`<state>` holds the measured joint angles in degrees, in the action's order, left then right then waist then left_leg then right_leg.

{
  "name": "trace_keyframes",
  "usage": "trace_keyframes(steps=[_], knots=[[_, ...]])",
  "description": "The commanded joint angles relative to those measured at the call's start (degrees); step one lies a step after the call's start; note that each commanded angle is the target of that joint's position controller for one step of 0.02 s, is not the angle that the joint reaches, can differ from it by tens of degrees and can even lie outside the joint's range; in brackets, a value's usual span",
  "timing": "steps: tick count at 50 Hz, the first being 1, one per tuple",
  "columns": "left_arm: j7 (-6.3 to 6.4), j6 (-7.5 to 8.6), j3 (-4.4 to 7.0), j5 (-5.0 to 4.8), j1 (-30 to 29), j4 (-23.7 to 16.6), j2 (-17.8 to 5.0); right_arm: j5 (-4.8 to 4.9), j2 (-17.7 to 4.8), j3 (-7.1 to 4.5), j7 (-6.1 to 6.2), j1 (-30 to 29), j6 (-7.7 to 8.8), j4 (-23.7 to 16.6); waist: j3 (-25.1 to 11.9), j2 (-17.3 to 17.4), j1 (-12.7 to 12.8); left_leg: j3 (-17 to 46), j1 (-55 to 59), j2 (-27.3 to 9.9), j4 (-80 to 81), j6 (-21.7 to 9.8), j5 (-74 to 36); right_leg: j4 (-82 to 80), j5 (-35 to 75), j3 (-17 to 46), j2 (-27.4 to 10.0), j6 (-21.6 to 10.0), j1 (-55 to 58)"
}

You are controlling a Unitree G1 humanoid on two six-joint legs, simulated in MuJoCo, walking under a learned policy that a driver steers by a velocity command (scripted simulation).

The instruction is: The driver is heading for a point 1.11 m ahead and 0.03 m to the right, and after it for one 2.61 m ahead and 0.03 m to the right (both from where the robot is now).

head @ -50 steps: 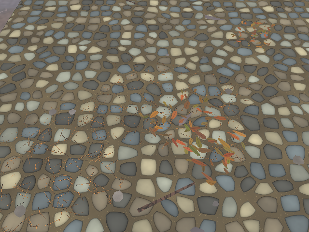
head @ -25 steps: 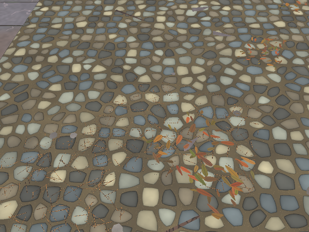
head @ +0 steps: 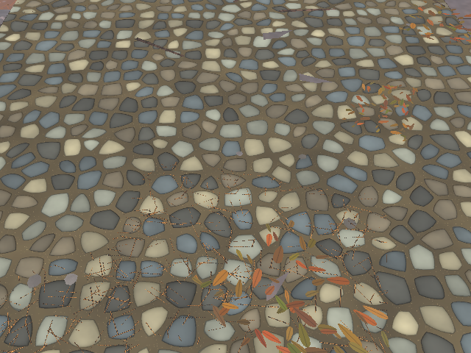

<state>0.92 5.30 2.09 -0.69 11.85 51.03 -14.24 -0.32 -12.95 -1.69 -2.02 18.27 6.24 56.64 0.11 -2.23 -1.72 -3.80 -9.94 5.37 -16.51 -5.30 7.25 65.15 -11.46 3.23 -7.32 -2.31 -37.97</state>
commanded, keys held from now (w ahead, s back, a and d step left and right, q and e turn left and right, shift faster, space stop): w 1.00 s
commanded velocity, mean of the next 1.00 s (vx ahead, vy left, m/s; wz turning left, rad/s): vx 0.50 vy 0.00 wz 0.00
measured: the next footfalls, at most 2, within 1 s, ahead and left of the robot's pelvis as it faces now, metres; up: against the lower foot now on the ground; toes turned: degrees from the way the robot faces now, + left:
right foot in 0.30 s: +0.33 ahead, -0.17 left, +0.00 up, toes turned -2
left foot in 0.86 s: +0.65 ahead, +0.07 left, +0.00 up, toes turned +3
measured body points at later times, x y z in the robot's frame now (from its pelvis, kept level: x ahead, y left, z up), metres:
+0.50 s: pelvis +0.28 -0.08 +0.00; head +0.29 -0.10 +0.45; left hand +0.33 +0.18 -0.12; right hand +0.37 -0.35 -0.13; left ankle +0.28 +0.08 -0.66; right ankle +0.29 -0.16 -0.74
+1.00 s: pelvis +0.55 -0.01 -0.01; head +0.58 +0.00 +0.44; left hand +0.59 +0.25 -0.15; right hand +0.66 -0.27 -0.13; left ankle +0.61 +0.07 -0.74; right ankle +0.47 -0.17 -0.65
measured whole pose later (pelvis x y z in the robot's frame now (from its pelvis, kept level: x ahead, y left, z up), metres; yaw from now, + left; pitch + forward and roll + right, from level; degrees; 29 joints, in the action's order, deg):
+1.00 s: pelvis +0.55 -0.01 -0.01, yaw +1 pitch +2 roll +0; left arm 0.3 5.6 2.9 -1.3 16.7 54.8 -14.7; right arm 0.0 -13.9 -3.0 -2.0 10.4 5.7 51.9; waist 1.4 -1.7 -0.1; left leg -3.7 -19.2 2.0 -25.8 -3.8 8.3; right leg 67.8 -19.7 1.8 -3.5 -2.9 -25.1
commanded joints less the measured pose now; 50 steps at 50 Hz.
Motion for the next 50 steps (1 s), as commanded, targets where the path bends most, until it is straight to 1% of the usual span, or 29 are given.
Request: trace_keyframes(steps=[1,5,8,10,12,13,14,15,16,17,18,19,20,21,23,26,28,32,37,40,41,42,43,44,45,46,47,48,50], knots=[[0.39,-0.19,0.77,0.72,1.9,-2.4,-2.6,0.09,-7.6,-1.2,1.13,-2.3,1.03,-3.2,3.1,4.3,2.7,11.8,-6.2,-16.0,11.7,-9.8,-4.1,-8.2,9.3,0.1,-2.4,1.6,-1.1],[-0.34,0.48,0.36,0.16,-7.4,-4.8,-1.6,1.01,-9.2,-1.48,1.99,2.3,0.26,-2.2,3.1,4.4,-0.7,9.1,-1.1,-15.1,10.7,-7.2,-4.9,-24.8,17.6,-2.2,0.3,2.0,0.9],[-1.31,0.65,0.13,-0.43,-12.4,-6.5,-1.9,1.48,-9.7,-1.67,2.03,5.4,-0.37,-0.9,4.1,4.9,-2.6,9.5,4.2,-16.9,8.8,-6.9,-3.3,-30.6,16.0,-2.7,1.4,2.0,1.0],[-2.09,1.0,0.18,-0.58,-14.3,-7.7,-2.5,1.53,-9.8,-1.83,2.13,6.5,-0.96,-0.3,4.6,5.2,-2.7,10.3,8.3,-18.8,6.5,-6.4,-3.4,-33.4,12.3,-2.5,1.9,0.9,0.6],[-2.66,1.52,0.6,-0.59,-12.8,-7.9,-3.8,1.56,-10.4,-2.18,2.26,5.9,-1.57,-0.2,3.7,6.0,-1.1,11.1,10.8,-20.1,3.3,-5.5,-6.6,-35.7,7.7,-3.0,2.9,-0.8,4.1],[-2.73,1.75,1.19,-0.53,-9.4,-7.2,-4.9,1.52,-10.8,-2.26,2.29,4.7,-1.89,-0.4,2.0,6.6,1.1,10.4,10.8,-19.6,-0.6,-4.7,-13.7,-36.9,6.1,-4.3,4.4,-1.8,9.5],[-2.54,1.89,2.49,-0.44,-1.6,-4.9,-7.1,1.21,-10.0,-1.9,2.26,3.7,-2.2,-0.8,-2.5,6.0,5.0,8.0,9.5,-16.7,-9.8,-3.3,-22.9,-38.1,5.8,-5.7,6.3,-3.2,19.6],[-2.07,1.99,4.05,0.0,10.2,-2.0,-11.5,0.34,-7.7,-0.87,2.24,3.2,-2.16,-2.1,-11.2,2.2,9.4,4.6,0.5,-13.1,-26.3,-1.2,-19.2,-36.6,7.0,1.4,-0.2,-6.8,36.9],[-2.02,1.46,5.59,0.8,17.0,-0.7,-18.0,0.16,-0.7,1.25,1.68,9.3,-0.79,-3.1,-18.9,-12.7,7.9,1.0,-24.0,-3.0,-49.1,3.3,5.4,-40.7,1.1,26.9,-14.1,-15.9,59.5],[-2.18,1.42,4.26,0.53,17.6,-0.4,-12.8,1.43,-3.8,0.66,1.39,9.0,0.79,-2.1,-22.3,-12.7,8.5,9.6,-32.2,-2.8,-58.8,2.8,23.5,-47.9,-4.0,39.7,-16.5,-17.8,61.3],[-2.15,1.56,3.07,0.3,12.0,-1.4,-9.3,2.8,-9.0,-0.64,1.18,3.6,1.65,-3.8,-13.3,-8.7,7.5,10.4,-36.7,-6.5,-61.4,1.5,20.2,-48.2,-3.4,31.3,-14.5,-14.5,54.1],[-2.13,1.43,2.3,0.36,6.5,-2.8,-7.1,2.82,-9.4,-0.8,1.41,-0.3,1.73,-4.8,-8.9,-4.1,5.8,8.8,-35.1,-9.7,-59.5,1.1,14.7,-49.2,1.0,22.7,-12.0,-12.5,45.8],[-2.45,1.38,1.69,0.59,2.9,-3.3,-5.4,1.97,-8.5,-1.01,1.75,-2.3,1.34,-5.1,-4.9,-1.0,4.1,8.0,-32.7,-11.6,-55.3,1.4,10.9,-51.4,5.2,17.2,-9.4,-11.5,38.2],[-2.68,1.54,1.21,0.91,1.3,-3.3,-3.9,1.36,-7.8,-1.39,1.99,-1.8,0.49,-5.0,-3.4,-1.6,2.2,8.2,-29.1,-13.2,-51.8,1.6,8.4,-53.4,7.6,13.0,-7.2,-10.3,33.5],[-2.95,1.78,1.32,0.97,2.4,-2.0,-4.2,1.16,-5.1,-1.17,2.12,0.2,-0.98,-4.4,-2.0,-2.0,0.7,7.3,-25.8,-13.4,-48.9,2.3,6.1,-55.9,12.0,9.0,-5.6,-10.6,29.2],[-2.2,1.82,1.98,1.0,5.5,-0.2,-6.5,0.71,-5.1,-1.48,2.36,-4.0,-1.65,-6.2,0.3,-0.5,0.8,6.9,-30.6,-13.7,-42.0,3.6,0.0,-57.6,17.9,5.4,-5.4,-11.3,29.8],[-1.55,1.36,1.96,0.82,7.1,0.6,-6.6,0.52,-4.7,-1.5,2.23,-8.5,-1.55,-7.6,1.1,-0.6,1.7,6.6,-32.4,-13.5,-35.1,4.1,-5.5,-58.1,18.4,3.5,-4.8,-10.5,31.0],[-0.84,0.95,2.02,0.26,10.4,2.0,-7.4,0.91,-3.7,-1.11,1.58,-16.7,-1.13,-9.8,2.9,-1.0,4.3,4.5,-29.7,-11.5,-22.2,4.1,-13.7,-59.1,14.8,0.4,-3.5,-8.9,32.2],[-0.43,-0.14,2.42,-0.21,14.3,4.7,-7.9,1.5,-4.1,-0.86,0.16,-23.7,-0.5,-12.6,5.5,-1.3,5.8,4.5,-31.5,-10.4,-15.2,2.5,-10.1,-56.1,14.8,1.0,-7.0,-8.5,41.0],[-0.11,-0.91,2.95,-0.32,12.8,4.9,-8.9,1.53,-5.7,-1.45,-0.59,-21.5,0.1,-12.8,3.5,-2.4,3.4,3.0,-25.2,-8.6,-12.9,0.5,-4.0,-51.1,24.4,0.8,-8.1,-7.2,43.8],[-0.08,-1.17,3.06,-0.27,11.5,4.6,-9.4,1.45,-7.1,-2.19,-0.5,-17.4,0.22,-11.7,0.8,-3.3,1.0,1.3,-18.3,-6.6,-12.5,-0.5,-2.9,-46.4,33.9,-0.2,-7.2,-6.5,43.4],[-0.11,-1.5,2.71,-0.02,10.5,4.3,-8.5,1.37,-9.3,-3.58,-0.19,-8.5,0.21,-8.9,-4.3,-2.6,-3.3,-0.1,-6.4,-4.7,-11.8,-1.9,-3.6,-36.4,40.3,-2.3,-4.3,-5.1,40.7],[-0.15,-1.47,1.86,0.7,10.4,3.0,-6.9,0.84,-13.3,-4.94,0.36,2.5,0.12,-6.3,-12.3,1.5,-7.1,8.5,11.8,-12.3,-13.6,-5.3,-5.0,-20.0,29.9,-4.6,-1.0,-3.1,29.3],[-0.92,-0.22,-0.32,0.71,17.6,2.8,0.5,0.29,-18.0,-6.06,0.42,8.5,-0.29,-4.8,-20.7,16.1,-4.4,35.7,33.6,-26.5,-8.6,-14.7,5.5,2.9,-3.0,-5.1,9.7,1.2,4.8],[-1.19,1.36,0.31,-0.24,15.9,3.7,-2.6,0.62,-13.3,-4.53,0.34,8.0,-0.31,-5.0,-22.4,14.8,-5.4,45.8,33.8,-27.6,-1.6,-14.2,9.5,10.8,-20.8,4.1,9.7,0.1,-1.9],[-1.37,2.18,1.57,-1.78,10.2,1.7,-7.2,0.99,-10.7,-3.71,0.42,2.9,-0.15,-5.6,-13.5,12.1,-4.4,37.2,26.1,-25.8,-0.7,-11.0,9.1,13.0,-17.3,3.6,6.3,-1.0,-6.4],[-0.99,2.34,1.67,-1.84,6.4,0.6,-7.6,0.95,-9.0,-3.07,0.42,-2.7,-0.14,-7.0,-8.2,7.4,-2.4,29.4,16.6,-23.9,0.7,-9.3,4.4,10.4,-11.5,1.7,2.9,-1.3,-5.0],[-0.5,1.99,2.05,-0.91,4.5,0.3,-7.1,0.46,-7.1,-2.55,0.14,-6.1,-0.05,-7.4,-4.4,4.7,-0.7,24.0,8.4,-21.6,2.7,-8.3,0.1,6.9,-7.6,0.9,0.9,-1.1,-2.3],[-0.15,0.3,2.23,-0.4,7.1,0.9,-4.6,-0.22,-5.2,-2.02,-0.22,-7.5,0.28,-6.8,-2.8,7.1,2.5,18.0,0.4,-18.4,6.2,-7.5,-2.7,2.4,-3.9,1.1,-1.3,-0.9,4.3]])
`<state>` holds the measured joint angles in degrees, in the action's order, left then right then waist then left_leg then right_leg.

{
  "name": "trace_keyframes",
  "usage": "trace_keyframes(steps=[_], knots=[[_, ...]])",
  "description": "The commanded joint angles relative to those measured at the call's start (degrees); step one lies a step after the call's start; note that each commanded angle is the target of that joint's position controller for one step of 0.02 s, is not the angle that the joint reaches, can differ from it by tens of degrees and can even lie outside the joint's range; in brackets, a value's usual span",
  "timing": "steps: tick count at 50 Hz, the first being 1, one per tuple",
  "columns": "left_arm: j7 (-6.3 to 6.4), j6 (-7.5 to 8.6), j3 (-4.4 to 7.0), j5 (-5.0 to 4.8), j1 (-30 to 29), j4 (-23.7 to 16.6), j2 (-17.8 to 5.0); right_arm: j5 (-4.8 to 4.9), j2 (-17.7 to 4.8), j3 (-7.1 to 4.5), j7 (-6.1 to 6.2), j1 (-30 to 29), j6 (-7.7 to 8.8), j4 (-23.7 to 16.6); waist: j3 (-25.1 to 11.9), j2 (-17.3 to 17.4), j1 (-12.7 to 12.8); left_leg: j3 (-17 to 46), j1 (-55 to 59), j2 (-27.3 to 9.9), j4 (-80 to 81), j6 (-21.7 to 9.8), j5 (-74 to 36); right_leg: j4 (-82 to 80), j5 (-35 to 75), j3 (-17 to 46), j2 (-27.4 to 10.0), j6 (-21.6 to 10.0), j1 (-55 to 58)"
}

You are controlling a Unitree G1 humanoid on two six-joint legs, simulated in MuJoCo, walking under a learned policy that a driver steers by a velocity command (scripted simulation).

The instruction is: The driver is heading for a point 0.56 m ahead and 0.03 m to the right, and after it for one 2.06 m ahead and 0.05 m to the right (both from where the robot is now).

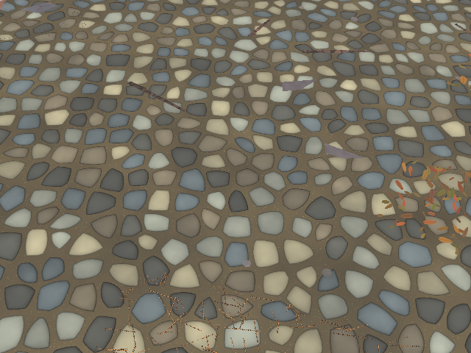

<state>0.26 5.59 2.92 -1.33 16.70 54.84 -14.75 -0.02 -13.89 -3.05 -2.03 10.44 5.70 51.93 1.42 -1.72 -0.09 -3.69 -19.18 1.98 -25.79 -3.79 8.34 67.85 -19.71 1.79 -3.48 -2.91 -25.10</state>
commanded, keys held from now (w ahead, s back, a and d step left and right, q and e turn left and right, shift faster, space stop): w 1.00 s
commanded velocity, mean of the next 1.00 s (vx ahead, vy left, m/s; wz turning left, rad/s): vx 0.50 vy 0.00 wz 0.00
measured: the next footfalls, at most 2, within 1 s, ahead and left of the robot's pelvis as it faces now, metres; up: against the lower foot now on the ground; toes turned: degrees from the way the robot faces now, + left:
right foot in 0.42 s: +0.40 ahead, -0.16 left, +0.00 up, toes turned -3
left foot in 0.98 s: +0.71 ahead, +0.09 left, +0.00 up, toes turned +3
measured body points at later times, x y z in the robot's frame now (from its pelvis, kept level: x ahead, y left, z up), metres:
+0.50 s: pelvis +0.28 -0.06 -0.01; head +0.31 -0.07 +0.44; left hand +0.44 +0.19 -0.12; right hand +0.27 -0.33 -0.16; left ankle +0.11 +0.08 -0.66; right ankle +0.36 -0.15 -0.74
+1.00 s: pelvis +0.55 -0.02 -0.02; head +0.58 -0.01 +0.43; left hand +0.51 +0.25 -0.16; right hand +0.76 -0.26 -0.11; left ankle +0.68 +0.08 -0.74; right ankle +0.37 -0.15 -0.73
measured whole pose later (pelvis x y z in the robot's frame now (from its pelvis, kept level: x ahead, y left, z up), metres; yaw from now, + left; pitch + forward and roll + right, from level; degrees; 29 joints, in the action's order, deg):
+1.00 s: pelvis +0.55 -0.02 -0.02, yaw +0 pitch +2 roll -1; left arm 0.7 3.2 3.9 -0.7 22.7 59.0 -14.5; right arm 0.6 -13.3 -3.4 -2.0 0.6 5.7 49.4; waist 1.1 0.1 3.1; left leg -2.4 -28.8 -1.3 -30.8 -4.0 2.9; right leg 28.1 -25.9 -2.7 -1.1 0.0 0.9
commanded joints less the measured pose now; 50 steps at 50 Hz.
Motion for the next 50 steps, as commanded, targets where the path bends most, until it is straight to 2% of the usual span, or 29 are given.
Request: trace_keyframes(steps=[1,4,6,10,15,18,19,20,21,22,23,24,25,26,27,28,29,32,34,38,43,46,47,48,49,50], knots=[[0.58,-0.61,1.33,0.27,3.1,-2.7,-2.9,-0.39,-4.7,-0.78,-0.13,1.1,0.95,-1.4,-3.5,6.6,1.3,15.9,8.0,-14.4,16.7,-9.5,-5.3,-1.6,5.0,2.0,-5.3,0.0,-7.9],[0.86,-1.3,1.68,0.85,-1.8,-4.6,-3.3,-0.32,-7.2,-1.37,0.93,4.2,1.06,0.1,-0.8,5.0,0.9,13.0,8.1,-14.5,18.9,-10.3,-9.4,-8.7,11.4,1.6,-5.9,1.6,-13.0],[0.74,-1.17,1.73,1.11,-6.0,-5.9,-3.1,-0.15,-7.5,-1.37,1.64,6.3,0.66,0.9,-0.1,4.6,-0.1,11.5,10.3,-14.2,19.3,-9.6,-10.7,-15.1,17.1,1.4,-5.8,2.4,-16.0],[-0.09,-0.67,1.14,0.77,-13.7,-7.9,-1.8,0.43,-8.1,-1.3,2.25,9.6,0.18,2.1,1.4,5.0,-2.5,8.0,12.4,-12.7,19.7,-7.7,-9.6,-28.1,25.7,-0.6,-3.6,2.4,-14.3],[-1.67,-0.08,0.53,0.13,-21.1,-10.7,-1.9,0.9,-8.8,-1.68,2.49,14.0,-0.89,4.6,3.8,5.0,-4.6,8.0,20.5,-15.8,16.6,-7.5,-9.5,-35.8,22.5,-1.3,-2.1,1.4,-15.5],[-2.51,0.48,0.91,0.02,-19.7,-11.3,-3.6,1.14,-9.7,-2.24,2.8,13.1,-1.63,5.0,2.7,6.2,-2.5,8.4,23.9,-17.7,12.2,-6.2,-16.8,-38.4,16.5,-2.1,-0.6,-0.8,-10.9],[-2.51,0.63,1.52,0.1,-16.2,-10.4,-4.8,1.18,-10.2,-2.4,2.84,11.7,-1.85,4.7,0.5,7.0,-0.3,7.6,23.7,-17.1,8.4,-5.5,-25.3,-39.2,15.3,-3.5,1.1,-1.7,-4.9],[-2.29,0.67,2.69,0.33,-8.7,-8.1,-6.7,1.17,-9.7,-2.19,2.82,10.4,-2.13,4.4,-3.9,6.5,3.7,5.5,22.0,-14.6,-0.2,-4.2,-33.6,-40.3,15.8,-5.2,3.1,-3.1,5.6],[-1.82,0.65,4.11,0.73,2.1,-5.1,-10.2,0.63,-7.9,-1.41,2.79,10.1,-2.18,3.5,-11.4,4.0,7.7,3.0,13.5,-11.3,-14.2,-2.3,-29.2,-38.4,17.4,-1.0,-0.7,-5.8,22.5],[-1.53,0.33,5.54,1.59,9.9,-3.6,-16.0,0.15,-1.8,0.47,2.24,16.3,-1.17,2.7,-20.3,-8.9,6.6,0.1,-10.5,-2.1,-37.9,2.1,-6.1,-40.6,10.2,23.8,-15.7,-14.5,46.3],[-1.7,0.22,4.3,1.1,10.5,-3.3,-12.6,0.67,-2.1,0.66,1.87,16.0,0.37,3.4,-24.3,-12.9,6.7,8.4,-19.6,1.1,-47.8,2.0,23.9,-49.8,5.3,40.3,-19.9,-16.8,49.3],[-1.67,0.36,3.14,0.76,5.9,-4.0,-9.2,2.31,-7.5,-0.84,1.57,10.9,1.31,2.0,-16.4,-9.2,6.2,10.4,-24.7,-2.8,-52.1,0.6,21.6,-50.5,2.9,33.2,-17.8,-13.5,42.9],[-1.6,0.32,2.44,0.81,0.5,-5.3,-7.3,2.72,-8.2,-0.93,1.71,6.7,1.62,0.8,-10.4,-5.4,4.7,8.5,-24.7,-6.1,-50.4,-0.1,16.2,-51.7,5.9,25.0,-15.7,-11.6,33.9],[-1.86,0.37,1.86,1.27,-3.4,-5.8,-5.6,1.96,-7.6,-1.19,2.11,4.6,1.38,0.6,-6.2,-1.7,3.0,7.5,-22.2,-8.3,-46.6,0.0,11.8,-53.9,10.0,19.2,-13.4,-10.6,25.3],[-2.04,0.64,1.39,1.76,-5.4,-5.9,-4.1,1.4,-6.8,-1.58,2.43,5.3,0.57,0.8,-4.4,-2.5,0.8,7.9,-18.4,-10.1,-43.1,0.0,8.9,-55.8,12.6,15.1,-11.3,-9.5,19.7],[-2.23,0.74,1.23,1.92,-5.8,-5.6,-3.5,1.26,-5.5,-1.53,2.51,6.7,-0.32,1.2,-3.8,-3.3,-0.4,7.9,-15.4,-10.6,-41.3,0.2,7.4,-57.6,13.5,12.7,-10.1,-9.4,16.4],[-2.2,0.92,1.31,1.79,-5.2,-5.1,-3.8,1.17,-4.2,-1.46,2.6,7.6,-0.98,1.6,-3.4,-3.3,-0.9,7.4,-14.3,-10.7,-39.9,0.5,6.5,-58.8,15.1,10.9,-9.5,-9.8,14.6],[-1.26,1.11,1.87,1.76,-2.1,-3.5,-6.3,0.62,-4.4,-1.78,2.9,3.3,-1.7,0.0,-0.8,-1.7,-0.8,7.1,-19.1,-11.2,-32.6,2.1,0.0,-61.1,19.6,7.6,-9.4,-10.7,14.7],[-0.6,0.77,1.87,1.59,-0.1,-2.6,-6.6,0.25,-4.2,-1.87,2.75,-0.7,-1.57,-1.2,0.0,-1.3,0.1,6.9,-21.9,-11.1,-26.3,2.9,-5.9,-61.6,21.1,6.0,-9.0,-10.1,16.7],[0.05,0.38,1.83,1.0,3.1,-1.3,-7.1,0.58,-2.9,-1.29,1.97,-8.2,-1.11,-3.2,1.6,-1.7,2.4,4.8,-20.0,-8.9,-13.7,3.2,-14.5,-62.1,20.0,2.1,-7.5,-8.4,18.2],[0.34,-0.66,2.26,0.48,7.5,1.5,-7.7,1.18,-3.0,-0.63,0.54,-15.4,-0.54,-6.0,4.1,-1.7,4.4,4.3,-21.3,-7.5,-6.1,2.2,-11.7,-59.2,20.5,1.9,-10.5,-8.2,26.4],[0.66,-1.42,2.84,0.21,6.6,1.9,-8.6,1.35,-4.6,-0.98,-0.25,-14.1,0.06,-6.5,2.9,-2.8,2.4,3.5,-16.8,-6.2,-3.7,0.1,-5.6,-54.9,27.7,2.2,-12.4,-6.9,29.9],[0.7,-1.66,3.0,0.18,5.4,1.7,-9.2,1.3,-5.9,-1.58,-0.25,-10.8,0.22,-5.7,0.8,-3.6,0.3,2.1,-11.1,-4.5,-3.1,-0.8,-4.0,-51.3,36.3,1.5,-11.9,-6.2,29.8],[0.7,-1.96,2.81,0.14,4.0,1.4,-8.7,1.08,-7.7,-2.7,-0.06,-3.7,0.27,-3.5,-3.4,-3.4,-3.5,0.2,-0.9,-2.4,-2.1,-2.1,-4.2,-43.0,44.9,-0.5,-9.5,-5.0,28.3],[0.68,-2.07,2.06,0.61,3.9,0.7,-7.0,0.74,-11.1,-4.17,0.39,7.0,0.25,-0.4,-10.6,-1.1,-7.5,3.4,15.5,-5.1,-3.9,-4.5,-5.6,-29.5,41.7,-2.9,-6.2,-3.0,20.4],[0.29,-1.34,0.5,1.25,9.2,-0.4,-1.7,-0.36,-16.6,-5.48,0.82,15.1,-0.05,1.1,-19.3,11.0,-6.5,26.9,37.8,-19.7,-1.9,-12.2,0.7,-6.7,19.3,-5.6,2.0,1.0,-1.6]])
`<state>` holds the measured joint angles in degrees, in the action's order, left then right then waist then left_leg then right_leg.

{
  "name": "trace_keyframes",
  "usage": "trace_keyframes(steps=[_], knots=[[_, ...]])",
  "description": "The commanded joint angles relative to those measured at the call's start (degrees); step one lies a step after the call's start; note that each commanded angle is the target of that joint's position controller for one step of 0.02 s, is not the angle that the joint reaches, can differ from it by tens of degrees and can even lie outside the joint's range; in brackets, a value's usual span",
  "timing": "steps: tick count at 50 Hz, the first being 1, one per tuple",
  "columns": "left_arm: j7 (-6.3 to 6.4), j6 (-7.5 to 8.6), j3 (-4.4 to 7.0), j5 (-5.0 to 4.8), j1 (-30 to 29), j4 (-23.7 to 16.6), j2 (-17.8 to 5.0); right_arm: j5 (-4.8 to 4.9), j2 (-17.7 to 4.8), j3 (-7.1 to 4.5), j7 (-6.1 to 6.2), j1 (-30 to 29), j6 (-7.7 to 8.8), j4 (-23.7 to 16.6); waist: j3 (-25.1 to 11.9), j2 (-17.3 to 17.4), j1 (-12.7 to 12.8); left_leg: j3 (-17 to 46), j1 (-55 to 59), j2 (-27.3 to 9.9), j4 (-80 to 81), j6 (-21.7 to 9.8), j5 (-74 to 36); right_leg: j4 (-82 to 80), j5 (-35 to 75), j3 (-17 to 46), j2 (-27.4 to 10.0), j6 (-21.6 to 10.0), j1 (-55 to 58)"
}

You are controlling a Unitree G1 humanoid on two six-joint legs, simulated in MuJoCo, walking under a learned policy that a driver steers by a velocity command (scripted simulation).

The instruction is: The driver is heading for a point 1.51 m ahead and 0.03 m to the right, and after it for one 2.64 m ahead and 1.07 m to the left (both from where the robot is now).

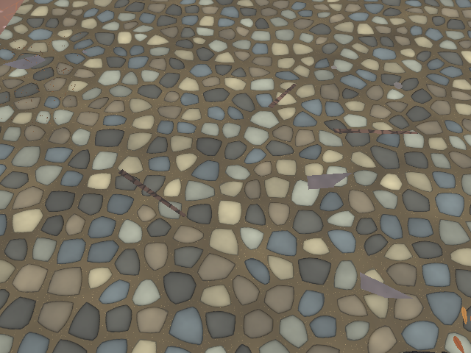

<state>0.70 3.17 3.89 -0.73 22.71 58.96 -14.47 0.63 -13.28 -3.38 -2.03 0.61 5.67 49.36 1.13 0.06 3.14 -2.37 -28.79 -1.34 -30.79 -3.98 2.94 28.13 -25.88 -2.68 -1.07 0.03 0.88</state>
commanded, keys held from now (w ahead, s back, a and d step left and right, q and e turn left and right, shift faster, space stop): w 1.00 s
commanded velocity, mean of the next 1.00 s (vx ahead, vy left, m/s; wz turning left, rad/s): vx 0.50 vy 0.00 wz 0.00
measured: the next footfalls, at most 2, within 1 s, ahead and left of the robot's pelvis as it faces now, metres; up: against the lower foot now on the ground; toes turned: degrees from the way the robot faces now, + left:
right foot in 0.54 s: +0.48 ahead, -0.13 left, +0.00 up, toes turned -3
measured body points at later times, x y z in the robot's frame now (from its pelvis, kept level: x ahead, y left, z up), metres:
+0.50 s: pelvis +0.27 -0.01 +0.01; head +0.30 -0.01 +0.46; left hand +0.49 +0.22 -0.09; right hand +0.23 -0.27 -0.13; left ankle +0.12 +0.11 -0.72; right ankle +0.44 -0.13 -0.70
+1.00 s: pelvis +0.55 -0.02 +0.02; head +0.57 -0.02 +0.47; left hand +0.52 +0.24 -0.12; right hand +0.75 -0.26 -0.09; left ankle +0.74 +0.12 -0.68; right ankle +0.44 -0.13 -0.72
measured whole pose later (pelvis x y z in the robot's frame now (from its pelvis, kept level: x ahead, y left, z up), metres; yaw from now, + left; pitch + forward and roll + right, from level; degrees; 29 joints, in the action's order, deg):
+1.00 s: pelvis +0.55 -0.02 +0.02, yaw +0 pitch +2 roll -2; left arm 0.3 4.6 3.5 -0.7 21.0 58.2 -13.6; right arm 1.0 -13.7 -3.4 -1.2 1.4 4.2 51.0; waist 0.2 2.1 4.2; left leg 0.4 -35.8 -5.4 -32.3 -1.4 -3.1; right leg 11.7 -16.2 -3.4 2.7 -1.7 2.6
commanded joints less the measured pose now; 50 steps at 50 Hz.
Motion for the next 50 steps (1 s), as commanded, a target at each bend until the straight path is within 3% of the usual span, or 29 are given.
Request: trace_keyframes(steps=[1,2,3,4,5,7,10,12,16,20,22,24,25,26,27,28,29,30,31,32,33,35,38,40,44,48,50], knots=[[-0.54,2.6,-1.11,0.22,3.5,-4.0,-0.9,-0.25,-14.9,-4.15,0.59,25.6,-0.2,4.0,-23.7,15.9,-9.5,44.7,52.4,-21.7,12.8,-15.9,12.1,44.6,-6.6,6.1,4.6,-1.3,-38.3],[-0.89,3.7,0.25,-1.35,-0.8,-4.9,-6.0,0.22,-11.4,-2.95,0.57,21.4,-0.01,3.4,-16.7,11.8,-9.3,38.8,47.0,-19.8,13.6,-13.0,15.6,49.7,-5.0,9.4,0.7,-2.5,-44.1],[-0.87,4.19,0.4,-1.92,-5.3,-6.2,-7.0,0.07,-9.1,-2.27,0.7,16.6,0.04,2.1,-10.7,8.0,-8.2,30.3,38.7,-17.7,14.3,-10.8,13.3,48.6,-0.1,7.7,-2.5,-3.5,-44.9],[-0.45,4.08,0.64,-1.41,-7.6,-6.6,-6.7,-0.52,-7.6,-1.76,0.52,12.5,0.15,1.5,-6.2,3.9,-6.3,24.4,29.7,-15.5,16.5,-9.6,9.5,44.6,4.9,6.4,-5.1,-3.5,-42.6],[-0.04,3.35,1.17,-0.73,-7.6,-6.4,-6.4,-1.08,-5.7,-1.16,0.35,10.2,0.44,1.3,-4.1,4.1,-4.3,20.2,23.8,-13.4,18.3,-8.5,6.0,40.9,7.9,6.7,-6.9,-3.6,-39.1],[0.09,1.79,1.02,-0.43,-5.2,-5.7,-3.7,-1.18,-5.3,-0.97,0.21,10.4,0.66,2.0,-3.2,5.1,-2.4,16.3,18.5,-12.0,21.4,-8.8,3.2,37.5,10.4,6.5,-7.9,-3.2,-34.7],[0.38,1.0,1.28,0.11,-9.3,-7.3,-3.8,-1.0,-8.0,-1.5,1.19,13.4,0.89,3.4,-0.5,3.2,-2.5,12.6,18.3,-11.7,23.9,-9.7,-1.7,30.2,16.8,6.0,-8.3,-1.6,-39.2],[0.22,1.1,1.34,0.48,-13.2,-8.5,-3.6,-0.84,-8.3,-1.47,1.87,15.4,0.59,4.2,0.3,2.8,-3.4,10.6,20.1,-11.2,24.3,-9.1,-4.2,23.8,23.0,5.8,-8.1,-0.7,-41.9],[-0.68,1.56,0.65,0.15,-20.8,-10.5,-2.1,-0.3,-8.5,-1.29,2.44,18.7,0.19,5.3,1.9,3.3,-5.6,6.2,21.4,-9.1,24.8,-7.2,-4.1,11.0,32.4,3.5,-5.8,-0.5,-39.6],[-1.84,1.92,-0.02,-0.36,-27.2,-12.7,-2.1,0.1,-9.0,-1.51,2.58,23.0,-0.63,7.5,4.0,3.1,-7.8,5.9,28.3,-11.4,22.9,-7.2,-4.2,4.4,31.0,2.7,-4.4,-1.1,-40.9],[-2.58,2.31,-0.15,-0.51,-29.0,-13.9,-2.5,0.25,-9.5,-1.83,2.78,23.8,-1.25,8.2,4.5,3.4,-7.6,6.4,32.2,-13.2,20.6,-6.8,-6.7,2.4,27.6,2.9,-4.0,-2.1,-41.4],[-3.06,2.65,0.21,-0.61,-27.1,-14.0,-4.0,0.38,-10.2,-2.23,2.98,22.9,-1.77,8.4,3.1,4.5,-5.8,6.4,34.4,-14.3,17.2,-5.8,-13.8,0.9,23.3,2.1,-2.8,-3.7,-37.2],[-3.05,2.78,0.83,-0.51,-23.7,-13.2,-5.3,0.42,-10.8,-2.41,3.02,21.7,-1.98,8.0,0.8,5.4,-3.6,5.8,34.5,-13.8,13.4,-5.1,-23.0,0.5,21.7,0.7,-1.0,-4.6,-31.3],[-2.87,2.83,1.96,-0.28,-16.3,-11.0,-7.2,0.52,-10.4,-2.25,3.01,20.2,-2.26,7.7,-3.5,5.3,0.4,3.8,32.9,-11.6,5.1,-3.9,-31.4,-0.7,22.4,-1.0,1.0,-6.0,-20.9],[-2.42,2.79,3.36,0.14,-5.6,-7.9,-10.5,0.09,-8.7,-1.52,2.98,19.8,-2.33,6.9,-10.8,3.3,4.5,1.6,24.6,-8.4,-8.3,-2.0,-27.2,1.4,24.1,2.5,-2.2,-8.6,-4.0],[-2.06,2.49,4.76,1.0,2.8,-6.2,-16.1,-0.46,-3.0,0.23,2.44,25.9,-1.42,6.0,-20.2,-8.7,3.5,-1.2,1.0,0.1,-31.6,2.3,-4.7,0.1,17.4,26.6,-17.3,-17.1,20.2],[-2.13,2.23,3.57,0.26,3.5,-5.8,-13.1,-0.15,-2.6,0.63,2.04,25.4,0.05,6.7,-24.4,-14.2,3.6,6.1,-8.6,4.6,-42.5,2.6,29.2,-9.5,12.1,44.2,-22.0,-19.7,24.1],[-2.07,2.32,2.39,-0.09,-0.9,-6.4,-9.8,1.49,-7.7,-0.81,1.69,20.5,1.13,5.3,-17.1,-11.1,3.3,9.0,-14.3,0.7,-47.2,1.3,27.7,-10.6,8.5,38.0,-20.1,-16.7,18.2],[-1.93,2.34,1.73,0.11,-6.1,-7.9,-7.9,2.16,-8.6,-0.91,1.78,16.1,1.56,4.0,-10.7,-7.4,2.0,7.1,-14.9,-2.5,-46.0,0.5,22.7,-11.7,10.8,29.9,-18.1,-14.8,9.3],[-2.16,2.49,1.17,0.71,-10.0,-8.3,-6.2,1.55,-8.1,-1.16,2.16,13.9,1.42,3.7,-6.0,-3.7,0.2,5.9,-12.7,-4.8,-42.1,0.4,18.1,-14.1,14.7,24.1,-15.9,-13.9,0.1],[-2.31,2.84,0.62,1.27,-12.2,-8.5,-4.5,0.9,-7.6,-1.64,2.54,14.5,0.67,4.0,-4.1,-4.1,-2.0,6.4,-8.9,-6.7,-38.3,0.3,15.2,-15.9,17.5,19.9,-13.8,-12.8,-5.8],[-2.5,3.07,0.47,1.25,-12.3,-7.9,-4.2,0.61,-4.8,-1.47,2.73,16.9,-0.89,4.7,-2.9,-5.0,-4.0,6.1,-4.6,-7.6,-34.7,0.8,13.1,-19.0,19.5,16.0,-12.3,-13.0,-11.4],[-1.53,3.29,1.03,1.15,-9.3,-6.5,-6.9,0.0,-5.0,-1.73,3.01,12.6,-1.62,3.1,-0.3,-3.5,-3.9,5.6,-9.1,-8.1,-27.0,2.5,6.4,-21.6,23.9,12.5,-12.1,-13.9,-11.8],[-0.88,3.02,1.05,0.98,-7.4,-5.8,-7.3,-0.39,-4.9,-1.77,2.8,8.7,-1.48,1.8,0.5,-3.0,-3.0,5.4,-11.4,-7.9,-20.3,3.4,-0.1,-22.0,26.1,10.3,-11.4,-13.1,-10.2],[-0.31,2.68,1.0,0.34,-3.9,-4.4,-7.6,-0.01,-3.5,-1.04,1.93,0.9,-1.03,-0.2,2.0,-3.4,-0.7,2.9,-8.7,-5.4,-7.5,3.6,-9.3,-22.4,26.0,6.0,-9.5,-11.3,-8.9],[-0.15,1.83,1.31,-0.13,0.2,-2.2,-8.2,0.5,-3.7,-0.44,0.77,-5.1,-0.7,-2.4,4.0,-3.2,1.1,2.7,-10.0,-4.2,-1.3,2.9,-7.4,-20.0,26.1,5.9,-12.1,-11.1,-1.8],[0.06,1.24,1.68,-0.32,0.5,-1.6,-8.7,0.6,-4.5,-0.46,0.1,-6.0,-0.32,-3.4,4.1,-3.7,0.5,2.9,-9.8,-3.8,0.5,1.6,-3.6,-17.5,28.9,6.4,-14.0,-10.5,1.9]])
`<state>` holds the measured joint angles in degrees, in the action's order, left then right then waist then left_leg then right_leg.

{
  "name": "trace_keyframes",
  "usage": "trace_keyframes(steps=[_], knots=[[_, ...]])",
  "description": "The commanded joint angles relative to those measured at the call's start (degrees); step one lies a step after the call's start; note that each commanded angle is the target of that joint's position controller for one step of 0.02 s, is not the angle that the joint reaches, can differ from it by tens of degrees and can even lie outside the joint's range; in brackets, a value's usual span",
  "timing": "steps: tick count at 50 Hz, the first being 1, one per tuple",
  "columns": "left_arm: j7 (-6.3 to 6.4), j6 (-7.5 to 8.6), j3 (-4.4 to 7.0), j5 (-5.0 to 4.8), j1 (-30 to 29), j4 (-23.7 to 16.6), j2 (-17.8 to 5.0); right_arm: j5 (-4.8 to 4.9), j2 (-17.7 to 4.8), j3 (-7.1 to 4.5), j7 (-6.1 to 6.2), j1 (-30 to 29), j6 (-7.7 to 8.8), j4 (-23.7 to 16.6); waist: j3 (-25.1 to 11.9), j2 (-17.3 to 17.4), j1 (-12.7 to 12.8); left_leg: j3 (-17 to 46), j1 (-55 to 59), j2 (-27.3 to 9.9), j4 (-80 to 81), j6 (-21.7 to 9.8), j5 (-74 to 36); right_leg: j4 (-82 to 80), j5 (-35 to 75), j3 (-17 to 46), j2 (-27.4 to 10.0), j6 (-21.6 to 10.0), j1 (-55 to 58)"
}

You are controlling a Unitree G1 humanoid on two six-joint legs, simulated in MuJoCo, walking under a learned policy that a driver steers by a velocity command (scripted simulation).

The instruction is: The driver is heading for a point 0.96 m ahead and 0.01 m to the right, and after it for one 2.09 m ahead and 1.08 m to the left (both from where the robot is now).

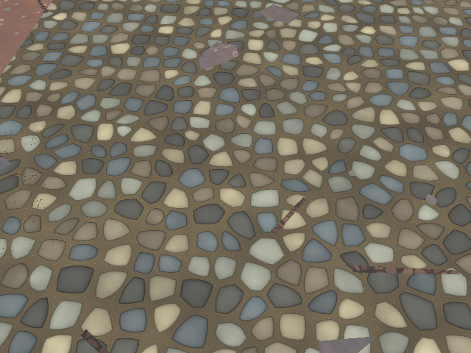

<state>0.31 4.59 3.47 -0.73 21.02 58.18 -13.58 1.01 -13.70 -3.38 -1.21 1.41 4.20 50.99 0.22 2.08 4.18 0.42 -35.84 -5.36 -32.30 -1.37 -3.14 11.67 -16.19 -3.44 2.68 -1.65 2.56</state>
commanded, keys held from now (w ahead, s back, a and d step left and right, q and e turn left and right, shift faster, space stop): w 1.00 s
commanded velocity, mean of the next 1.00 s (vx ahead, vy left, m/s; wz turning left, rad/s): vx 0.50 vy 0.00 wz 0.00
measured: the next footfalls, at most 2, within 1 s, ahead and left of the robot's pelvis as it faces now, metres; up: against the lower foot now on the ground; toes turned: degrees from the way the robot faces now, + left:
left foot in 0.08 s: +0.24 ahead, +0.14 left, +0.00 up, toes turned +3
right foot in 0.64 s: +0.55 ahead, -0.10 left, +0.00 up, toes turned -3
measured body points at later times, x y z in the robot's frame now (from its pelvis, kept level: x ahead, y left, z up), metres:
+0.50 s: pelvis +0.28 +0.04 +0.01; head +0.30 +0.05 +0.45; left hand +0.47 +0.29 -0.11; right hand +0.26 -0.22 -0.13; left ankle +0.20 +0.13 -0.74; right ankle +0.48 -0.13 -0.69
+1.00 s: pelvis +0.56 -0.02 +0.01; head +0.58 -0.03 +0.46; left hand +0.56 +0.24 -0.13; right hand +0.73 -0.28 -0.11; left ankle +0.74 +0.17 -0.67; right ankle +0.51 -0.10 -0.74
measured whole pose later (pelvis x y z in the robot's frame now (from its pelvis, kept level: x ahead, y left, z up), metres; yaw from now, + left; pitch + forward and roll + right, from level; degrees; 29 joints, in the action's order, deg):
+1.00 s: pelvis +0.56 -0.02 +0.01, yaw +0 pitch +1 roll -1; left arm -0.1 5.1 3.1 0.0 19.8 57.8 -13.1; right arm 0.5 -15.2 -4.5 0.3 4.6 4.0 52.2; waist 0.0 2.1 3.5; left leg 2.3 -39.7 -7.9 -42.5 -0.6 -1.7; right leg 12.0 -10.7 -3.4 3.7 -3.8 -2.7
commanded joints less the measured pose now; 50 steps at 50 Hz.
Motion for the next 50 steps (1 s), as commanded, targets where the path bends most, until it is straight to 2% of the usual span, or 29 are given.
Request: trace_keyframes(steps=[1,3,4,5,6,7,8,9,10,11,12,16,18,22,27,30,31,32,33,34,35,36,37,38,39,41,43,46,50], knots=[[0.56,-0.46,2.3,-0.37,1.8,-0.8,-10.0,0.28,-4.8,-0.65,-0.95,-5.8,1.34,-5.1,4.4,-6.2,-1.4,-0.3,-0.8,0.8,2.8,-1.8,4.7,0.5,22.2,7.3,-18.3,-8.3,1.4],[0.65,-1.02,2.48,-0.49,-0.7,-1.3,-10.6,0.1,-7.5,-1.96,-0.93,2.0,1.61,-3.1,-0.4,-7.4,-6.2,-3.2,11.6,4.1,4.3,-3.8,7.3,9.4,38.5,5.4,-16.8,-6.6,1.4],[0.65,-1.25,1.89,-0.28,-1.1,-1.7,-9.1,-0.13,-10.3,-3.46,-0.57,11.9,1.59,0.1,-6.5,-6.1,-10.4,-3.3,25.5,4.6,3.8,-5.5,6.2,21.0,41.4,3.1,-13.5,-4.9,-3.0],[0.68,-1.23,0.86,0.99,0.2,-3.1,-6.9,-0.82,-15.0,-4.65,0.03,22.3,1.43,2.1,-15.5,2.2,-12.7,10.7,43.4,-7.1,2.7,-9.3,5.7,40.4,23.1,0.2,-9.4,-2.7,-15.7],[-0.06,0.16,-1.13,0.62,6.9,-2.9,0.6,-0.68,-17.2,-4.82,-0.48,24.1,1.27,3.2,-21.7,17.1,-8.5,38.0,59.1,-17.6,11.5,-18.1,17.9,57.6,-15.4,3.8,1.2,0.2,-37.1],[-0.34,1.5,0.25,-0.73,2.3,-2.7,-5.9,-0.16,-11.6,-3.21,-0.54,22.4,1.44,2.6,-18.6,10.1,-10.4,38.8,56.9,-15.7,14.8,-15.7,24.2,63.9,-17.1,10.6,-1.8,-0.9,-43.4],[-0.49,2.33,0.93,-1.88,-3.2,-4.5,-8.4,-0.17,-9.3,-2.52,-0.31,17.5,1.68,1.6,-11.1,7.4,-9.8,30.3,49.8,-14.0,15.5,-13.1,21.7,64.2,-11.8,9.3,-4.6,-1.9,-46.8],[-0.05,2.48,0.96,-1.74,-5.9,-4.9,-8.2,-0.65,-8.3,-2.03,-0.3,13.0,1.81,0.5,-7.0,2.1,-8.0,24.1,41.4,-12.2,16.9,-12.0,15.5,61.8,-6.3,7.8,-7.7,-2.0,-44.6],[0.31,2.16,1.4,-0.9,-7.0,-5.0,-7.8,-1.24,-6.7,-1.61,-0.41,10.3,1.92,0.2,-3.9,0.9,-6.5,19.4,34.5,-10.4,18.5,-11.6,10.6,58.4,-3.0,7.4,-9.5,-1.7,-42.1],[0.34,1.44,1.55,-0.65,-5.8,-4.7,-6.9,-1.82,-5.4,-1.13,-0.51,9.4,2.08,0.3,-3.5,2.1,-4.6,16.5,30.5,-9.0,20.1,-11.2,8.2,56.4,-0.8,7.8,-10.9,-1.8,-38.5],[0.36,0.74,1.49,-0.6,-4.8,-4.5,-5.6,-1.77,-5.0,-1.02,-0.58,9.7,2.15,0.7,-3.2,2.6,-3.8,14.7,28.6,-8.3,21.6,-11.4,7.3,54.6,0.0,7.7,-11.2,-1.6,-36.8],[0.62,-0.49,1.62,0.18,-9.9,-6.4,-4.9,-1.3,-8.1,-1.65,0.65,13.3,2.24,2.3,0.4,0.7,-4.0,10.1,27.2,-8.2,25.3,-12.4,3.0,44.6,7.1,6.8,-12.1,0.5,-41.7],[0.37,-0.39,1.58,0.43,-13.4,-7.4,-4.5,-1.17,-8.2,-1.58,1.23,14.9,1.88,2.8,1.2,0.7,-4.7,7.5,28.3,-7.2,25.8,-11.5,1.4,38.3,13.4,6.4,-11.7,1.3,-43.4],[-0.5,0.05,0.83,0.06,-20.9,-9.4,-3.2,-0.63,-8.4,-1.45,1.66,18.2,1.55,4.0,3.0,1.2,-7.0,2.9,29.0,-5.1,26.3,-9.7,1.9,26.1,22.4,3.7,-9.2,1.3,-40.4],[-2.08,0.64,0.22,-0.5,-27.5,-12.2,-3.7,-0.17,-9.2,-1.91,1.88,22.4,0.29,6.5,5.2,1.4,-8.6,3.0,38.1,-8.8,22.7,-9.4,-0.2,19.2,18.6,3.5,-7.8,-0.2,-42.0],[-2.67,1.13,1.08,-0.54,-23.3,-11.9,-6.3,0.01,-10.5,-2.51,2.19,20.6,-0.49,6.4,2.3,3.3,-5.0,2.7,41.4,-10.0,16.4,-7.7,-14.2,17.2,12.4,1.9,-5.4,-2.6,-34.2],[-2.56,1.19,2.04,-0.31,-17.2,-10.1,-8.0,0.15,-10.5,-2.48,2.23,19.1,-0.79,6.1,-1.4,3.6,-1.5,1.0,40.5,-8.3,9.5,-6.6,-23.4,16.2,12.5,0.1,-3.3,-3.9,-25.2],[-2.17,1.13,3.53,-0.05,-6.9,-6.9,-10.9,-0.11,-8.9,-1.86,2.25,18.7,-0.98,5.5,-7.7,2.2,2.6,-1.2,34.8,-5.1,-2.4,-4.9,-23.6,17.3,13.9,0.9,-3.8,-5.8,-10.4],[-1.7,1.02,4.77,0.95,2.1,-5.1,-15.9,-1.04,-5.0,-0.55,2.02,22.7,-0.54,4.3,-16.8,-6.8,2.9,-3.9,15.8,0.8,-23.5,-1.7,-4.8,18.1,11.5,19.6,-17.4,-12.1,11.7],[-2.01,0.77,4.37,0.36,4.4,-4.2,-15.9,-1.0,-0.4,0.95,1.48,26.1,0.87,4.9,-22.9,-17.9,1.4,1.5,0.7,9.2,-37.7,0.1,35.8,8.7,1.8,42.8,-25.5,-17.6,21.9],[-1.96,0.92,2.96,-0.17,2.1,-4.5,-11.4,0.64,-6.5,-0.62,1.12,20.8,2.02,4.2,-17.9,-13.4,2.4,6.7,-5.7,5.8,-43.7,-1.2,36.0,6.3,-4.3,40.9,-23.4,-14.9,18.5],[-1.77,1.07,2.35,-0.2,-3.3,-5.8,-9.6,1.61,-8.4,-1.06,1.08,15.9,2.7,2.5,-10.2,-10.8,1.3,4.7,-8.3,2.7,-43.4,-2.1,30.5,5.0,-1.6,32.9,-21.9,-12.7,10.1],[-1.81,1.2,1.82,0.49,-7.7,-6.7,-8.2,1.19,-8.3,-1.23,1.5,13.3,2.82,2.2,-6.1,-6.3,-0.3,3.5,-6.1,0.0,-40.7,-2.3,25.1,3.2,3.1,27.1,-20.0,-11.8,1.4],[-1.98,1.4,1.33,1.18,-10.2,-7.0,-6.5,0.57,-7.7,-1.64,1.81,13.1,2.34,2.3,-3.4,-5.6,-2.3,3.5,-2.8,-1.8,-37.5,-2.2,21.8,1.4,7.6,22.6,-18.2,-11.2,-5.6],[-2.14,1.57,0.92,1.59,-11.1,-6.8,-5.3,0.37,-6.6,-1.7,1.87,14.5,1.55,2.6,-3.0,-6.6,-4.1,3.9,0.8,-3.0,-35.6,-2.2,19.9,-0.3,9.1,19.9,-16.8,-10.8,-9.5],[-2.02,1.77,0.96,1.17,-10.1,-6.0,-5.7,0.26,-4.5,-1.59,2.03,15.5,0.34,2.9,-1.8,-6.8,-5.2,3.3,2.2,-3.7,-31.8,-1.6,18.5,-3.0,10.9,16.3,-15.8,-11.4,-12.8],[-1.29,1.89,1.37,1.11,-8.1,-5.2,-7.7,-0.23,-4.8,-1.78,2.21,12.0,-0.15,1.5,0.2,-5.7,-4.9,3.0,-1.3,-4.1,-26.6,-0.4,13.9,-4.8,13.5,14.2,-15.9,-12.0,-13.0],[-0.31,1.48,1.39,0.92,-5.2,-4.3,-8.4,-0.75,-4.6,-1.81,1.93,6.4,0.0,-0.3,1.4,-5.0,-3.7,2.5,-4.7,-3.7,-16.9,1.0,4.5,-5.4,17.1,10.8,-14.8,-10.9,-10.8],[0.11,1.17,1.29,0.34,-1.5,-2.9,-8.6,-0.34,-3.2,-1.0,1.04,-1.3,0.45,-2.4,3.2,-5.2,-1.2,-0.1,-2.0,-1.2,-5.0,1.0,-3.8,-5.8,16.9,6.7,-13.1,-9.3,-9.4]])
Velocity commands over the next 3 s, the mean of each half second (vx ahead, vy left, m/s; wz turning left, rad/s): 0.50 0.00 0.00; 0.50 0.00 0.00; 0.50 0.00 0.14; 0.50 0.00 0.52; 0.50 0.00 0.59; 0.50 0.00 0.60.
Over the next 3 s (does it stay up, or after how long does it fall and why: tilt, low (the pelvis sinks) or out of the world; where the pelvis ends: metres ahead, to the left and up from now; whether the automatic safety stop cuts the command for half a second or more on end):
stays up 1.58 0.35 0.00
